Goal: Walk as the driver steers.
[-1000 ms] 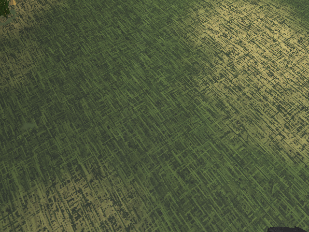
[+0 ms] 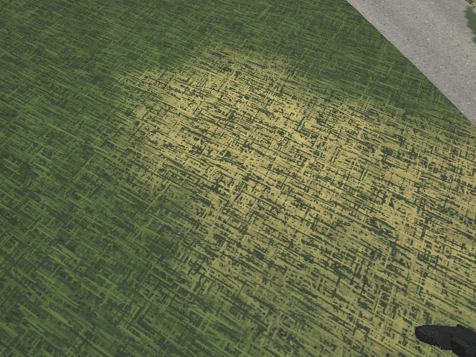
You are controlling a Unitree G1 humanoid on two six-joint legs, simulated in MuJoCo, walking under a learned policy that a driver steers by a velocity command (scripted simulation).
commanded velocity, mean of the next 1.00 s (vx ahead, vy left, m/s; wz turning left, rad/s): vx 0.50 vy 0.00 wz -0.21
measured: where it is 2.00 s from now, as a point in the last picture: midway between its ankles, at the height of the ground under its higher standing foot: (298, 192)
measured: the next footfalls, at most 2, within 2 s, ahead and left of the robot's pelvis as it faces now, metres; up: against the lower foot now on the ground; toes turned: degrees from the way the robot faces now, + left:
right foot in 0.46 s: +0.36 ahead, -0.19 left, +0.00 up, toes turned -18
left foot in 1.00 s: +0.72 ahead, -0.05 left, +0.00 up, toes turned -6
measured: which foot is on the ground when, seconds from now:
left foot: down 0.00-0.46, up 0.48-0.98, down 1.00-1.00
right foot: up 0.00-0.44, down 0.46-1.00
